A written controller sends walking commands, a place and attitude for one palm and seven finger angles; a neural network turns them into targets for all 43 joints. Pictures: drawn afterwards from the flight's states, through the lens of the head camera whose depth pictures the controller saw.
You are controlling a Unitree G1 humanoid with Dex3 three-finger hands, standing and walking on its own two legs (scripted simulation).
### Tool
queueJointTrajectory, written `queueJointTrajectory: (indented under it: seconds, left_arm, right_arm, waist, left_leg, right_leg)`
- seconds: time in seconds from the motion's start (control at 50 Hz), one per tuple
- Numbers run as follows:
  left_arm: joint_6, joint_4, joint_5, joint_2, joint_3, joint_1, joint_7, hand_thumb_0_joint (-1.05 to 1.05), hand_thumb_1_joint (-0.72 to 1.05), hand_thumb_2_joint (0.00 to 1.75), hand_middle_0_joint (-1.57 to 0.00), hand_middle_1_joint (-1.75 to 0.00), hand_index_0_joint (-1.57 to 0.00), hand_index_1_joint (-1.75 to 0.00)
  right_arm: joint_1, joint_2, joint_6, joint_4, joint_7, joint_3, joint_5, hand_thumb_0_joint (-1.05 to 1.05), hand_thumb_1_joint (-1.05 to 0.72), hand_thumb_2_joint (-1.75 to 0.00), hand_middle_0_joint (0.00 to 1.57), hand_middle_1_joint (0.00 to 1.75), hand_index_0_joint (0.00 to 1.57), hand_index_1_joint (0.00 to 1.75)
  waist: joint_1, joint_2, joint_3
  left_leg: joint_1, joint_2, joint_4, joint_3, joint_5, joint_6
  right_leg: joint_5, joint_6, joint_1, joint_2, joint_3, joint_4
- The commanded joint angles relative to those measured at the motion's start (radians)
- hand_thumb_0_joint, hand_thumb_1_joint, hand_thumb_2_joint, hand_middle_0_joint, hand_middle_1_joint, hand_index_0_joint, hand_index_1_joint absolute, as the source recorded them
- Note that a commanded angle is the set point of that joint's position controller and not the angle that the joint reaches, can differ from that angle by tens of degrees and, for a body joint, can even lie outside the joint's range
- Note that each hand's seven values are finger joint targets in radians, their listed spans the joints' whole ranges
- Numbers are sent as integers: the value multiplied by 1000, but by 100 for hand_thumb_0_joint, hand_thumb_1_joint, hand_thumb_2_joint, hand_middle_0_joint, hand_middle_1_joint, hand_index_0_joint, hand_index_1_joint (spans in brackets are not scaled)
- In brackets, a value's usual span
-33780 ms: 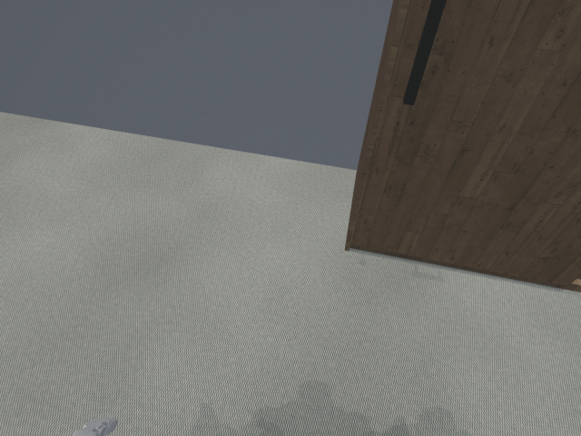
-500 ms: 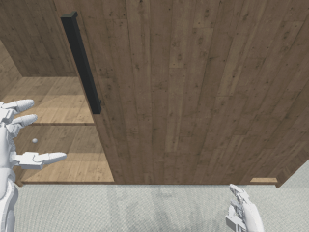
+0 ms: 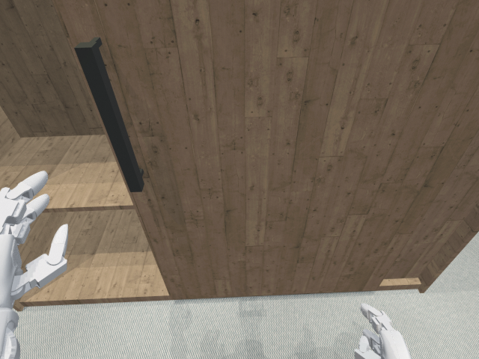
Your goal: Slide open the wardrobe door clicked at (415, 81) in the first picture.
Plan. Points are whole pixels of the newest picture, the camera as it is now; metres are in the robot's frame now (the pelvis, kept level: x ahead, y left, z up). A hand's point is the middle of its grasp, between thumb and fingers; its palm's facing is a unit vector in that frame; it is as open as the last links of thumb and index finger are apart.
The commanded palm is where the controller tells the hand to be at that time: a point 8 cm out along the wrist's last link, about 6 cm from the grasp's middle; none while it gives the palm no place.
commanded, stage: draw the hand back to the body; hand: left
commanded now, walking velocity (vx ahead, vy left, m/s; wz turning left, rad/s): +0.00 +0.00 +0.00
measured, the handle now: (119, 124) +0.50 +0.32 +0.16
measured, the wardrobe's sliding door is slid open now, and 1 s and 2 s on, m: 0.65 0.65 0.65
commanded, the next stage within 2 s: step back with the hand held close in 0.34 s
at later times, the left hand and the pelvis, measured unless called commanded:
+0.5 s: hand (78, 249) +0.20 +0.24 +0.16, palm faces +0.43 -0.81 -0.40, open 7.4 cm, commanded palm +0.15 +0.28 +0.18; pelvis +0.01 -0.03 +0.00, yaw +0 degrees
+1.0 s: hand (58, 241) +0.21 +0.27 +0.16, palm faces +0.35 -0.79 -0.50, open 7.4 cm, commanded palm +0.15 +0.31 +0.18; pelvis -0.01 +0.01 -0.01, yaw -2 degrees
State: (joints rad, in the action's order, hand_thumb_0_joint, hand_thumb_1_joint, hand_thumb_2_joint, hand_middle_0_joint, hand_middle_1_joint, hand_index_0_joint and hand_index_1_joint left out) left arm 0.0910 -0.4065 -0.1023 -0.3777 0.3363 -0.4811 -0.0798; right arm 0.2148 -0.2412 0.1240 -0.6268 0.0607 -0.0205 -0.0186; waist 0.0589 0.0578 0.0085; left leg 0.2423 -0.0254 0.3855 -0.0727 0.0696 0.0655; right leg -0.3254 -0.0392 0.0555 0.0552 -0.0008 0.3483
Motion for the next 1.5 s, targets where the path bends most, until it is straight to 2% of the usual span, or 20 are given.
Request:
queueJointTrajectory:
  seconds: [0.0,0.42,0.46,0.52,0.62,0.76,0.8,0.86,0.94,1.04,1.08,1.12,1.16,1.2,1.24,1.28,1.3,1.36,1.4,1.48]
  left_arm:
    - [65,-194,6,-207,131,122,-24,0,90,90,-20,-30,-20,-30]
    - [50,-168,-11,-164,102,97,-13,0,90,90,-20,-30,-20,-30]
    - [96,-239,15,-303,216,256,-30,0,90,90,-20,-30,-20,-30]
    - [102,-126,30,-215,160,117,-20,0,90,90,-20,-30,-20,-30]
    - [101,-243,29,-219,169,29,-25,0,90,90,-20,-30,-20,-30]
    - [93,-272,19,-257,226,-35,-40,0,90,90,-20,-30,-20,-30]
    - [110,-288,17,-278,250,-23,-51,0,90,90,-20,-30,-20,-30]
    - [111,-283,13,-268,244,-56,-62,0,90,90,-20,-30,-20,-30]
    - [98,-304,15,-251,223,-88,-65,0,90,90,-20,-30,-20,-30]
    - [100,-335,22,-248,226,-60,-65,0,90,90,-20,-30,-20,-30]
    - [105,-331,20,-253,240,-71,-66,0,90,90,-20,-30,-20,-30]
    - [113,-329,16,-251,236,-92,-69,0,90,90,-20,-30,-20,-30]
    - [136,-346,7,-249,221,-89,-77,0,90,90,-20,-30,-20,-30]
    - [146,-389,16,-261,222,-23,-91,0,90,90,-20,-30,-20,-30]
    - [141,-366,34,-243,183,40,-93,0,90,90,-20,-30,-20,-30]
    - [138,-380,48,-249,179,128,-92,0,90,90,-20,-30,-20,-30]
    - [142,-387,51,-278,181,200,-91,0,90,90,-20,-30,-20,-30]
    - [156,-294,55,-239,185,101,-83,0,90,90,-20,-30,-20,-30]
    - [169,-383,51,-260,204,76,-78,0,90,90,-20,-30,-20,-30]
    - [155,-455,39,-231,189,-37,-69,0,90,90,-20,-30,-20,-30]
  right_arm:
    - [-165,-109,54,163,12,36,1,0,-90,-90,20,30,20,30]
    - [-179,-89,25,155,23,37,9,0,-90,-90,20,30,20,30]
    - [-198,-115,-8,181,23,35,4,0,-90,-90,20,30,20,30]
    - [-180,-89,-51,179,24,36,8,0,-90,-90,20,30,20,30]
    - [-145,-113,-97,226,24,55,-7,0,-90,-90,20,30,20,30]
    - [-151,-105,-116,275,17,52,-9,0,-90,-90,20,30,20,30]
    - [-142,-109,-111,266,22,55,-6,0,-90,-90,20,30,20,30]
    - [-109,-102,-110,259,18,58,-18,0,-90,-90,20,30,20,30]
    - [-117,-120,-100,265,18,59,-16,0,-90,-90,20,30,20,30]
    - [-145,-128,-63,266,19,58,1,0,-90,-90,20,30,20,30]
    - [-131,-125,-57,259,21,60,6,0,-90,-90,20,30,20,30]
    - [-112,-111,-52,255,18,62,5,0,-90,-90,20,30,20,30]
    - [-83,-97,-41,220,15,67,4,0,-90,-90,20,30,20,30]
    - [-65,-95,-28,183,17,66,16,0,-90,-90,20,30,20,30]
    - [-73,-89,-17,180,28,51,15,0,-90,-90,20,30,20,30]
    - [-123,-130,2,184,49,44,17,0,-90,-90,20,30,20,30]
    - [-137,-121,19,186,55,45,19,0,-90,-90,20,30,20,30]
    - [-79,-108,42,169,29,59,34,0,-90,-90,20,30,20,30]
    - [-96,-99,44,197,16,66,32,0,-90,-90,20,30,20,30]
    - [-109,-87,44,203,-5,64,34,0,-90,-90,20,30,20,30]
  waist:
    - [7,3,19]
    - [16,-8,20]
    - [-17,-42,-64]
    - [-17,-153,15]
    - [-32,21,207]
    - [-32,-21,56]
    - [-33,18,89]
    - [-38,-115,199]
    - [-29,17,224]
    - [-18,129,77]
    - [-21,87,66]
    - [-29,7,78]
    - [-48,-169,97]
    - [-58,-190,107]
    - [-80,-125,38]
    - [-42,212,9]
    - [-33,276,-6]
    - [-28,157,85]
    - [-16,73,141]
    - [-19,184,170]
  left_leg:
    - [-283,76,-52,103,119,-26]
    - [-297,53,-18,71,-45,-12]
    - [-241,63,99,76,-10,17]
    - [-174,45,168,51,-77,22]
    - [-314,68,154,45,-404,54]
    - [-66,113,76,120,-58,18]
    - [-85,109,81,111,-96,17]
    - [-173,103,137,61,-269,18]
    - [-215,150,59,131,-320,38]
    - [175,208,-223,274,457,17]
    - [232,172,-219,247,528,-32]
    - [132,113,-101,174,444,-65]
    - [-114,39,258,111,246,-84]
    - [-144,29,443,135,231,-75]
    - [-77,60,248,165,203,-59]
    - [34,183,-113,325,-31,-25]
    - [76,251,-166,426,-73,5]
    - [155,307,-273,492,396,40]
    - [97,273,-272,419,389,24]
    - [75,210,-353,304,439,-44]
  right_leg:
    - [79,19,-333,-40,-7,-132]
    - [262,34,-279,-65,-32,-133]
    - [366,114,-412,-122,-100,-173]
    - [721,160,-336,-165,-67,-77]
    - [799,179,-314,-108,-18,138]
    - [257,83,-349,-98,-55,22]
    - [351,88,-331,-124,-68,18]
    - [631,143,-290,-134,-50,59]
    - [381,117,-325,-65,-14,145]
    - [-53,32,-178,-13,8,139]
    - [-108,5,-158,-12,10,88]
    - [-184,-26,-267,-61,-26,-17]
    - [-242,-111,-558,-238,-176,-163]
    - [-36,-156,-606,-342,-224,-143]
    - [149,-86,-527,-284,-127,-12]
    - [43,39,-402,-33,22,249]
    - [-124,38,-383,1,-2,369]
    - [-161,22,-296,8,-71,548]
    - [-127,16,-293,19,-41,505]
    - [-157,10,-251,67,47,457]
